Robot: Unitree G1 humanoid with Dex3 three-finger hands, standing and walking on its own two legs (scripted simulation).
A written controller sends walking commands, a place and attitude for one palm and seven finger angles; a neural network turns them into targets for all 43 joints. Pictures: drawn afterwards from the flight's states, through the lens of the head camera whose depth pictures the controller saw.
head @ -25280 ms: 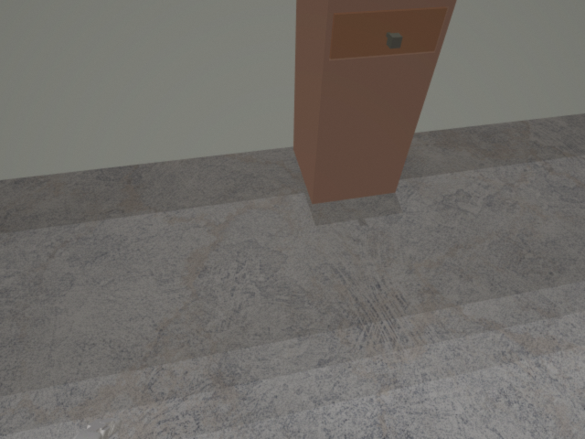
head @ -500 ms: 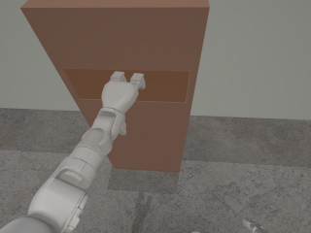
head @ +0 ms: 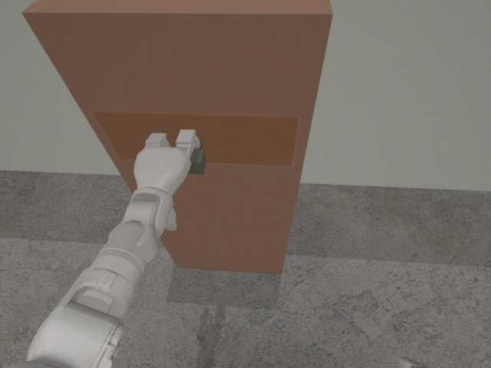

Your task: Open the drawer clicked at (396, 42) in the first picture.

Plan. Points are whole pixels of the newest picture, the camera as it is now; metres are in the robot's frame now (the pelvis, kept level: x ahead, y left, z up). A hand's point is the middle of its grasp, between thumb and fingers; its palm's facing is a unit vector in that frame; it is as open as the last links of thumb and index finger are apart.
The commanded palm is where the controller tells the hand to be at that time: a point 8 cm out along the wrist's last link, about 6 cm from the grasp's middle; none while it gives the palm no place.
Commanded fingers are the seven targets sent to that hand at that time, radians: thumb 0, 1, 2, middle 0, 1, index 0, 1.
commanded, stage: lower the fingers behind the handle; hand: left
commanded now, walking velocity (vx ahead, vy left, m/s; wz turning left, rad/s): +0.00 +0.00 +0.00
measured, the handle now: (196, 154) +0.49 +0.13 +0.03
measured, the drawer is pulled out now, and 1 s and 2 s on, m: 0.00 0.00 0.02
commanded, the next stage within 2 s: close the thumb around the handle in 0.68 s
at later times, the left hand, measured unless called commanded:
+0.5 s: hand (177, 182) +0.43 +0.16 +0.03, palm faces +0.02 -0.01 -1.00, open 15.0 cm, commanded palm +0.39 +0.15 +0.06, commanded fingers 0.00 -0.50 0.30 -0.30 -1.20 -0.30 -1.20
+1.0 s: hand (180, 183) +0.43 +0.15 +0.02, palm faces +0.02 -0.01 -1.00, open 13.8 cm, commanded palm +0.38 +0.15 +0.06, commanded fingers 0.00 0.17 0.59 -0.35 -1.27 -0.35 -1.27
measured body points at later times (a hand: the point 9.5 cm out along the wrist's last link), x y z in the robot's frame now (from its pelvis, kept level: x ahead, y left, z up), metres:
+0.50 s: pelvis -0.01 +0.00 -0.01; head +0.05 -0.02 +0.44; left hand +0.42 +0.15 +0.08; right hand +0.08 -0.25 -0.15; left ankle -0.07 +0.12 -0.72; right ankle +0.04 -0.13 -0.72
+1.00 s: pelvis -0.01 +0.00 -0.01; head +0.05 -0.03 +0.44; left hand +0.42 +0.15 +0.08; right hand +0.09 -0.26 -0.14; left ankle -0.07 +0.12 -0.72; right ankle +0.04 -0.13 -0.72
